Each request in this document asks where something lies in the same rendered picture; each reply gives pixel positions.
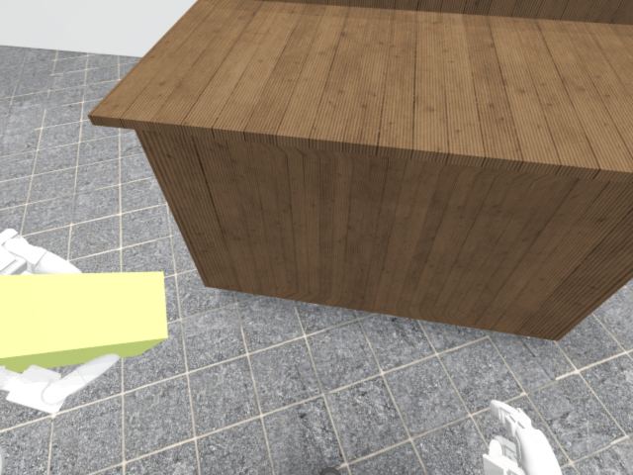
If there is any left robot hand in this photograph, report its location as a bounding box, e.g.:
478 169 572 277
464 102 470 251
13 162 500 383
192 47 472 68
0 229 121 414

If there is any right robot hand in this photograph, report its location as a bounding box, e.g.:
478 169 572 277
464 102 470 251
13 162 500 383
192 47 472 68
483 400 562 475

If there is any table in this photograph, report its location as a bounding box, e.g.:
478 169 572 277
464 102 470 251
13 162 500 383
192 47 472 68
87 0 633 341

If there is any sponge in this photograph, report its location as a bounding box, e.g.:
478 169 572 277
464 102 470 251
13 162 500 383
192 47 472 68
0 271 168 372

